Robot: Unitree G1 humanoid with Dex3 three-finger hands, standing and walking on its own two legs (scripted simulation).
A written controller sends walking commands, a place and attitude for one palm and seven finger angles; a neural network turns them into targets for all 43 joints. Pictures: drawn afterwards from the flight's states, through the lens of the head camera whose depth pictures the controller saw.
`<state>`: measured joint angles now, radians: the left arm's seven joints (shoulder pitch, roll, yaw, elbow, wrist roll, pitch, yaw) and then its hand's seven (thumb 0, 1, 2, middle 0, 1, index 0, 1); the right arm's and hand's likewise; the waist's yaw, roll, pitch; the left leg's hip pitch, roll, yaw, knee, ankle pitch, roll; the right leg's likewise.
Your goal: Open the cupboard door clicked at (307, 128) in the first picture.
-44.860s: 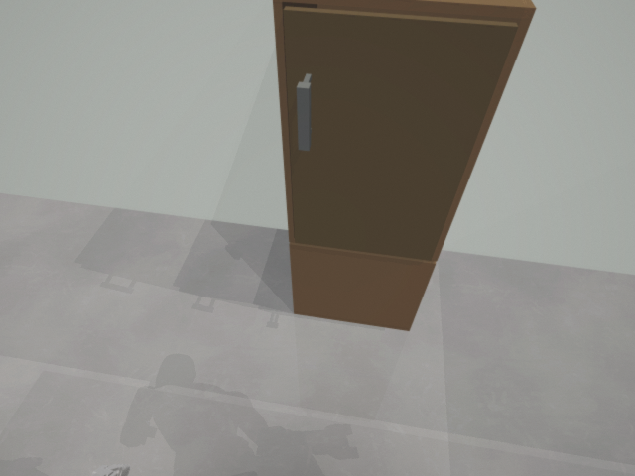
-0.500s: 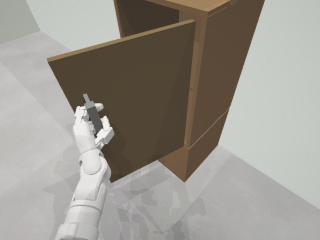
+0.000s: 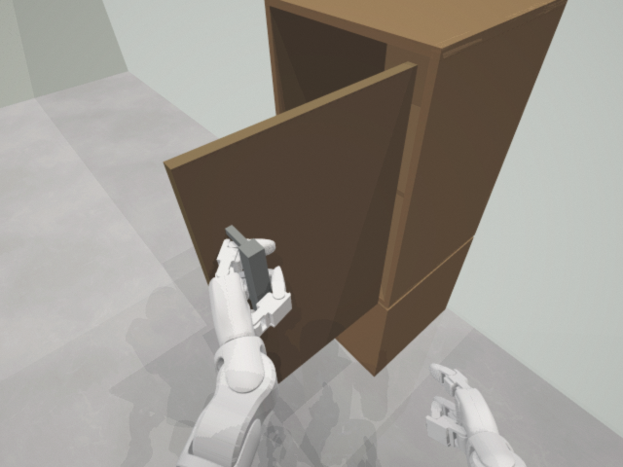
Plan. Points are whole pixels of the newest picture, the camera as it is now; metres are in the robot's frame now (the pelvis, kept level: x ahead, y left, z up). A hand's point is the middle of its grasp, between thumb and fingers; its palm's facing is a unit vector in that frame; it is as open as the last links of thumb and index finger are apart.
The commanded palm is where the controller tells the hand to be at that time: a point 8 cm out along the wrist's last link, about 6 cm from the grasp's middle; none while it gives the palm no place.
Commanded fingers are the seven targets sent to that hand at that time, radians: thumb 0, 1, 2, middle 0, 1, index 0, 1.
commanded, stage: open thumb and fingers to let go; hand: left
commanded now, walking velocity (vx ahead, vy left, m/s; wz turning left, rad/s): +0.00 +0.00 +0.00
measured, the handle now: (249, 273) +0.33 +0.12 +0.10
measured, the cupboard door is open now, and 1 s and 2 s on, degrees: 89 92 93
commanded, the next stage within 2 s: slide the hand sideways off the handle in 0.70 s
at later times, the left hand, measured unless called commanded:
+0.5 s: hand (276, 298) +0.29 +0.07 +0.10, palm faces +0.36 -0.93 +0.00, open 13.8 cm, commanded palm +0.24 +0.11 +0.10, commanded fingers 0.00 -0.50 0.30 -0.22 -0.70 -0.22 -0.70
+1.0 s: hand (275, 323) +0.26 +0.07 +0.10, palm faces -0.11 -0.99 -0.05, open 16.1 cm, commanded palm +0.24 +0.11 +0.10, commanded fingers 0.00 -0.50 0.30 -0.15 -0.30 -0.15 -0.30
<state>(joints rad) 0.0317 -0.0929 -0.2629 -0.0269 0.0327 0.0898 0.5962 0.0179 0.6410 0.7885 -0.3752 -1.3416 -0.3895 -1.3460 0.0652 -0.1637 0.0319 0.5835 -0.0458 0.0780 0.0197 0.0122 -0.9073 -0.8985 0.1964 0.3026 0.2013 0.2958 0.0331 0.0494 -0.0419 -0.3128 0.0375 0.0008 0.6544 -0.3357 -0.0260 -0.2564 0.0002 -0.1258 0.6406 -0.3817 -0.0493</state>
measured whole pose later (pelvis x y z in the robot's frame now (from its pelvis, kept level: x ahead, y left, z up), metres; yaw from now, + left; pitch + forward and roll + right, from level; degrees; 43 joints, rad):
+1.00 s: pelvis -0.02 +0.02 +0.00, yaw +0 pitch -1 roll +0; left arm 0.01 0.05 -0.26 0.01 -0.04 -0.07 0.11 -0.01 -0.50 0.30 -0.22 -0.41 -0.16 -0.41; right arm 0.18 -0.19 0.05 0.56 0.00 0.04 -0.02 0.01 -0.91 -0.90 0.20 0.30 0.20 0.30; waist 0.04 0.05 -0.01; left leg -0.36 0.01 0.01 0.68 -0.32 0.00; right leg -0.30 -0.03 -0.12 0.68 -0.36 -0.03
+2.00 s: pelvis +0.00 +0.00 -0.01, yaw -1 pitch +3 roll +0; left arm 0.62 0.15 -0.01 -0.41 -0.19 -0.18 -0.12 -0.01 -0.50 0.30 -0.15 -0.31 -0.16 -0.31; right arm 0.27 -0.23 0.03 0.49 0.03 -0.15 -0.03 0.02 -0.91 -0.90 0.20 0.30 0.20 0.30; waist 0.03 0.05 -0.06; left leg -0.43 0.04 0.01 0.77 -0.38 -0.02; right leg -0.38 0.00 -0.11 0.76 -0.43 -0.04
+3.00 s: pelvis +0.00 +0.03 +0.02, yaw -2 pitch -4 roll -1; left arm 0.55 0.30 0.19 -0.44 -0.05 -0.07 0.12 0.00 0.07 0.55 -0.17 -0.30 -0.18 -0.31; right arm 0.21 -0.21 0.05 0.61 -0.01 -0.14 -0.08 0.02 -0.90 -0.90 0.20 0.30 0.20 0.30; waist 0.07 0.06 0.03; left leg -0.14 0.01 0.05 0.47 -0.26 0.02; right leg -0.09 -0.01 -0.08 0.42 -0.27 -0.01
